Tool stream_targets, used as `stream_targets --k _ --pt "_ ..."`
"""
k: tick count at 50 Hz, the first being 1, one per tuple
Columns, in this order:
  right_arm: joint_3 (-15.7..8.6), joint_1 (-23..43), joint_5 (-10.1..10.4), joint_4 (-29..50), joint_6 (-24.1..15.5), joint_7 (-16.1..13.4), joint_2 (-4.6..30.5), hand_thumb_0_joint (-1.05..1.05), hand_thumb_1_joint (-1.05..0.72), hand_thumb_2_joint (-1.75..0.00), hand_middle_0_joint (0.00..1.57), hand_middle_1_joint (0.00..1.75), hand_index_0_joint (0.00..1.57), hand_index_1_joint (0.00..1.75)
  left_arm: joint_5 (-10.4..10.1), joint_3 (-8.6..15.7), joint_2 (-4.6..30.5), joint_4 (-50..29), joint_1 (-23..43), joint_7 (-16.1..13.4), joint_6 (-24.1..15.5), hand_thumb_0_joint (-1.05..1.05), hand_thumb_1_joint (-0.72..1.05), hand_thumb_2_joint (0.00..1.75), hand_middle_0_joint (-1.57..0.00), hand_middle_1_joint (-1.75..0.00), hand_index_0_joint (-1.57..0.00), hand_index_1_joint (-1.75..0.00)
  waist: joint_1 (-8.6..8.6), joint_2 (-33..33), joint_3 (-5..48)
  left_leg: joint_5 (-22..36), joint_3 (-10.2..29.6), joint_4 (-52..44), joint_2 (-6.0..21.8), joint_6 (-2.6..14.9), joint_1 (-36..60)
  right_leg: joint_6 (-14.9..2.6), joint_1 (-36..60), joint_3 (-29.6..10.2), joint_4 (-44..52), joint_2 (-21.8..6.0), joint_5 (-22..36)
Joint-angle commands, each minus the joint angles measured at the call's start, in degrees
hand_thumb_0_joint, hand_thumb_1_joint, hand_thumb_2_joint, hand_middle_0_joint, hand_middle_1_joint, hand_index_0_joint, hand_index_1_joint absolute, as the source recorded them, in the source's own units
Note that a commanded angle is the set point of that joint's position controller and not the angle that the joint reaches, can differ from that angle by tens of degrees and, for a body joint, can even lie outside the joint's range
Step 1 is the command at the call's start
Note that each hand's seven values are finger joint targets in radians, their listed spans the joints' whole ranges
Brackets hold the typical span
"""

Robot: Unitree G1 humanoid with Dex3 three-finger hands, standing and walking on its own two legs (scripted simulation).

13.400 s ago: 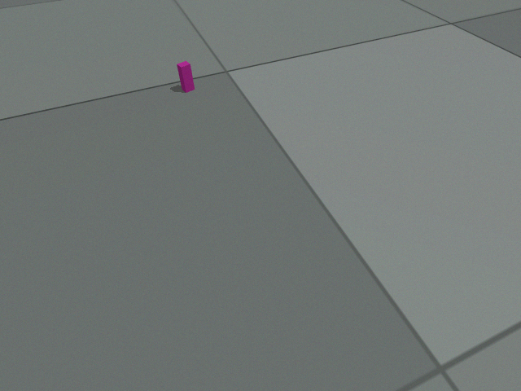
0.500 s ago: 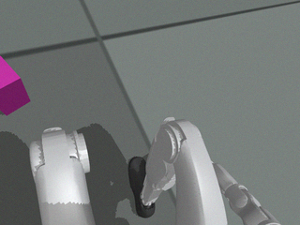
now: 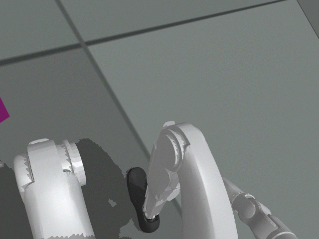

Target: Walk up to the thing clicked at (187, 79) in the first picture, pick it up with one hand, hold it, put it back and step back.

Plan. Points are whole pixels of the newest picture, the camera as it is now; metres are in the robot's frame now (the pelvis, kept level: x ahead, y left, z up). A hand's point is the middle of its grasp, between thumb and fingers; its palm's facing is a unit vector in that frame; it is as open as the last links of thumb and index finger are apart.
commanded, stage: close in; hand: left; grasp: from the side
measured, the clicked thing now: out of the picture +0.44 +0.32 -0.19
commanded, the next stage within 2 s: rest palm in 0.34 s
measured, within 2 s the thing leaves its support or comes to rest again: neither
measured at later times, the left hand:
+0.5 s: hand out of the picture +0.38 +0.31 -0.16, palm faces +0.40 -0.92 +0.03, open 17.7 cm
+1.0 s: hand out of the picture +0.40 +0.31 -0.16, palm faces +0.44 -0.90 +0.00, open 14.8 cm
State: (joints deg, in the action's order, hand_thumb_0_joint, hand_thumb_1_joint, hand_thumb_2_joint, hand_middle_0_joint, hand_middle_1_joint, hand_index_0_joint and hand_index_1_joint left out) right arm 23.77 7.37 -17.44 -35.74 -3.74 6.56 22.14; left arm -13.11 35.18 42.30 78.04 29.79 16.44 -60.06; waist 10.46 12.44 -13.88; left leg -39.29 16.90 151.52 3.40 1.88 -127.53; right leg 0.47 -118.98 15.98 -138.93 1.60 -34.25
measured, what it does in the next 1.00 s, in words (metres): stands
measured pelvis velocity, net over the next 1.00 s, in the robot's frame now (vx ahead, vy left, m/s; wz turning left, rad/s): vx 0.00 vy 0.00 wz -0.03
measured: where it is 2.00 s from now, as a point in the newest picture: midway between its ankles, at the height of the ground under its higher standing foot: (110, 226)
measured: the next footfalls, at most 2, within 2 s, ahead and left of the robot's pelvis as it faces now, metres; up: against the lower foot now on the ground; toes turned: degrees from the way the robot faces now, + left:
none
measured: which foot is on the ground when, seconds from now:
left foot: down 0.00-1.00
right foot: down 0.00-1.00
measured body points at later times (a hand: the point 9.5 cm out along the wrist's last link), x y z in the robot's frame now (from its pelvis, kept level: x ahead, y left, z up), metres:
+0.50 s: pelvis +0.00 +0.00 +0.00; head +0.21 +0.18 +0.35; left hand +0.35 +0.35 -0.15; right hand +0.20 -0.23 -0.04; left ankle +0.09 +0.12 -0.25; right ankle +0.14 -0.11 -0.25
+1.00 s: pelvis +0.00 +0.00 +0.00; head +0.22 +0.18 +0.34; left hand +0.37 +0.36 -0.16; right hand +0.19 -0.24 -0.04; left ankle +0.09 +0.12 -0.25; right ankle +0.14 -0.11 -0.25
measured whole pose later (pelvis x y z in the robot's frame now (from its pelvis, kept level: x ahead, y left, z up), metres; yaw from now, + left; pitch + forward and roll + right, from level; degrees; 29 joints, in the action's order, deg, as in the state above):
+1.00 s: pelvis +0.00 +0.00 +0.00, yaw -2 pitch +12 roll -16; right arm 26.7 10.1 -19.4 -33.7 -0.5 8.3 21.3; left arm -8.9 31.6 43.7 77.8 32.6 3.0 -63.2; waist 11.5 14.2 -16.7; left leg -40.5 19.3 152.5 3.2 1.3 -127.4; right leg 0.8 -118.5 17.6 -138.4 2.4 -34.4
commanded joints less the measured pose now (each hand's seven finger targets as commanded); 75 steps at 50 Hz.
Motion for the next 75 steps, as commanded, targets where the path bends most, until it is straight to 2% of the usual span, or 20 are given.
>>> stream_targets --k 1,3,5,8,14,18,23,30,35,37,41,45,49,50,56,62,63,70,72,75 --pt "-6.21 0.33 0.01 2.73 -0.02 -0.98 19.36 0.00 -0.94 -0.90 0.20 0.30 0.20 0.30 0.00 1.31 12.50 -5.48 9.18 -2.68 -5.21 0.00 -0.61 0.00 -0.07 -0.06 -0.09 -0.04 3.34 -23.99 28.70 -2.43 -2.21 -20.00 1.09 -2.31 17.69 -1.36 11.45 2.58 10.04 2.86 1.05" --pt "-5.73 0.48 -0.41 2.97 0.33 -0.85 19.14 0.00 -0.94 -0.90 0.20 0.30 0.20 0.30 0.85 2.46 14.64 -6.44 8.79 -3.79 -6.23 0.00 -0.61 0.00 -0.07 -0.05 -0.08 -0.04 2.60 -25.37 28.75 -1.06 -2.83 -19.84 1.01 -2.43 17.62 -1.46 12.72 2.31 9.93 3.01 2.03" --pt "-5.62 0.54 -0.79 3.12 0.61 -0.78 19.06 0.00 -0.94 -0.91 0.20 0.30 0.20 0.30 1.39 2.79 14.34 -6.58 7.04 -4.48 -6.55 0.00 -0.61 0.00 -0.07 -0.05 -0.08 -0.04 2.23 -26.08 30.16 2.16 -3.11 -19.42 1.17 -2.74 19.52 -1.56 13.53 2.18 9.62 3.19 4.29" --pt "-5.79 0.49 -1.30 2.70 0.88 -0.69 19.48 0.00 -0.94 -0.91 0.20 0.30 0.20 0.30 2.00 0.89 12.74 -8.70 7.01 -4.55 -7.19 0.00 -0.59 0.01 -0.07 -0.04 -0.07 -0.04 3.39 -28.58 30.97 4.79 -2.86 -19.42 1.39 -3.20 21.77 -1.61 14.22 2.34 9.09 3.10 6.83" --pt "-6.26 0.27 -1.18 2.36 0.91 -0.25 19.78 0.00 -0.94 -0.91 0.20 0.30 0.20 0.30 1.08 -2.58 7.99 -10.67 8.26 -5.66 -6.35 0.00 -0.61 0.01 -0.07 -0.04 -0.07 -0.04 5.19 -28.79 32.18 5.37 -1.61 -19.60 1.55 -3.45 23.77 -1.41 13.14 2.92 8.66 2.85 8.03" --pt "-6.02 0.18 -1.04 1.95 1.13 0.00 19.25 0.00 -0.93 -0.91 0.20 0.30 0.20 0.30 1.63 -4.38 7.68 -10.81 9.64 -7.08 -6.15 0.00 -0.61 0.03 -0.07 -0.05 -0.07 -0.05 5.28 -26.86 31.28 4.13 -1.64 -19.05 1.29 -3.08 21.56 -1.35 13.04 2.91 9.00 3.01 7.16" --pt "-5.82 0.63 -1.23 2.40 1.50 0.27 18.67 0.00 -0.92 -0.91 0.20 0.30 0.20 0.30 2.46 -3.74 8.28 -10.19 9.98 -10.01 -6.53 0.00 -0.58 0.05 -0.09 -0.02 -0.08 -0.03 4.48 -25.85 30.01 2.08 -2.08 -18.84 1.04 -2.69 19.30 -1.38 13.43 2.84 9.70 3.26 5.53" --pt "-4.94 1.70 -1.89 3.07 2.35 0.49 18.70 0.00 -0.91 -0.91 0.20 0.30 0.20 0.30 4.47 -3.41 9.43 -7.86 10.19 -12.72 -7.33 0.00 -0.50 0.07 -0.08 -0.01 -0.06 -0.02 4.98 -26.04 28.45 2.52 -1.08 -19.50 1.52 -2.98 20.07 -1.33 12.74 3.34 9.32 3.39 5.58" --pt "-4.85 1.47 -2.06 3.26 2.73 0.56 18.96 0.00 -0.90 -0.90 0.20 0.30 0.20 0.30 4.52 -2.75 10.22 -9.72 10.17 -13.03 -7.60 0.00 -0.31 0.14 -0.19 -0.10 -0.17 -0.11 4.71 -28.26 30.74 4.34 -0.56 -19.85 1.93 -3.49 23.01 -1.45 12.90 3.48 8.69 3.57 6.92" --pt "-4.65 1.37 -2.01 3.39 2.79 0.58 19.06 0.00 -0.90 -0.90 0.20 0.30 0.20 0.30 4.72 -3.74 10.34 -9.87 11.88 -13.05 -7.55 0.00 -0.30 0.17 -0.21 -0.12 -0.19 -0.13 5.88 -29.07 30.58 4.56 -0.31 -20.04 2.02 -3.56 23.14 -1.47 12.79 3.67 8.54 3.53 7.23" --pt "-4.46 0.91 -1.91 3.13 3.10 0.54 19.01 0.00 -0.90 -0.90 0.20 0.30 0.20 0.30 4.50 -4.85 9.49 -9.15 12.41 -13.05 -6.90 0.00 -0.22 0.22 -0.25 -0.17 -0.24 -0.18 6.52 -28.37 30.61 5.00 -0.65 -19.37 1.86 -3.35 22.65 -1.29 13.72 3.51 9.15 3.71 8.08" --pt "-4.05 1.03 -1.66 3.26 3.27 0.47 19.11 0.00 -0.90 -0.90 0.20 0.30 0.20 0.30 4.15 -3.74 11.07 -7.91 12.92 -13.32 -6.83 0.00 -0.15 0.26 -0.30 -0.21 -0.28 -0.22 6.34 -26.25 28.68 2.93 -0.57 -19.32 1.74 -2.90 20.27 -1.08 13.71 3.69 9.95 3.61 6.39" --pt "-3.55 0.66 -1.92 3.13 3.50 0.44 19.03 0.00 -0.90 -0.90 0.20 0.30 0.20 0.30 3.62 -2.56 11.82 -7.30 12.18 -13.53 -7.11 0.00 -0.06 0.30 -0.33 -0.24 -0.31 -0.25 5.92 -25.46 30.80 4.88 -0.80 -18.11 1.75 -2.74 20.53 -1.07 15.65 3.55 9.92 3.97 7.91" --pt "-3.28 0.79 -2.04 3.28 3.58 0.42 18.87 0.00 -0.89 -0.90 0.20 0.30 0.20 0.30 3.72 -1.53 13.17 -7.37 12.32 -13.76 -7.17 0.00 -0.04 0.32 -0.34 -0.26 -0.33 -0.26 5.64 -25.58 31.59 5.45 -1.20 -17.82 1.70 -2.71 20.63 -1.07 16.60 3.41 10.20 4.04 8.24" --pt "-3.33 1.38 -2.00 3.48 4.06 -0.04 19.27 0.00 -0.89 -0.90 0.20 0.30 0.20 0.30 4.34 -0.87 14.82 -7.64 11.84 -12.84 -6.79 0.00 0.06 0.42 -0.44 -0.36 -0.43 -0.37 5.47 -27.47 30.01 4.58 -0.59 -19.14 2.24 -3.02 21.40 -1.28 14.95 3.62 9.83 4.00 7.32" --pt "-3.65 1.01 -1.97 3.39 4.10 -0.22 19.65 0.00 -0.89 -0.90 0.20 0.30 0.20 0.30 3.74 -1.24 13.93 -8.96 12.87 -12.22 -5.65 0.00 0.15 0.47 -0.51 -0.42 -0.50 -0.43 6.05 -28.66 30.60 5.26 -0.35 -19.23 2.58 -3.25 23.21 -1.20 14.22 3.62 9.71 3.95 7.98" --pt "-3.82 0.84 -1.92 3.27 4.14 -0.29 19.75 0.00 -0.89 -0.90 0.20 0.30 0.20 0.30 3.77 -2.04 13.37 -9.08 13.86 -12.17 -5.50 0.00 0.17 0.49 -0.53 -0.45 -0.52 -0.45 6.82 -28.54 30.03 4.96 -0.29 -19.28 2.53 -3.21 22.89 -1.12 14.09 3.72 9.90 3.85 7.99" --pt "-3.99 0.41 -1.73 3.28 4.41 -0.41 19.47 0.00 -0.88 -0.89 0.20 0.30 0.20 0.30 4.02 -1.69 14.24 -9.23 14.40 -12.22 -4.61 0.00 0.27 0.61 -0.65 -0.57 -0.64 -0.57 6.33 -27.73 29.87 4.14 -0.53 -19.26 2.48 -2.94 21.91 -1.15 14.10 3.45 10.21 3.91 7.42" --pt "-3.81 0.64 -1.70 3.57 4.39 -0.31 19.53 0.00 -0.88 -0.89 0.20 0.30 0.20 0.30 4.13 -1.99 13.29 -7.18 14.65 -12.51 -4.51 0.00 0.30 0.64 -0.66 -0.60 -0.66 -0.60 7.01 -26.73 28.18 2.82 -0.03 -19.60 2.51 -2.89 20.65 -1.10 13.34 3.85 10.05 3.79 6.37" --pt "-3.80 0.72 -1.65 3.78 4.52 -0.26 19.28 0.00 -0.88 -0.89 0.20 0.30 0.20 0.30 4.26 -1.52 14.39 -7.95 14.71 -12.54 -4.63 0.00 0.28 0.68 -0.72 -0.66 -0.71 -0.66 6.35 -26.66 29.13 3.27 -0.28 -19.42 2.48 -2.82 21.23 -1.15 13.64 3.54 10.33 3.90 6.68"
